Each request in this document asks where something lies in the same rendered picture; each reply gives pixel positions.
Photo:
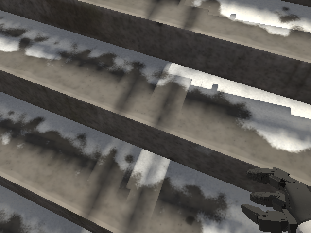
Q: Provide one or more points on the right robot hand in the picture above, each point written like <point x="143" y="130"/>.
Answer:
<point x="291" y="208"/>

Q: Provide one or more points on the right robot forearm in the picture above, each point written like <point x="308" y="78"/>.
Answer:
<point x="304" y="227"/>

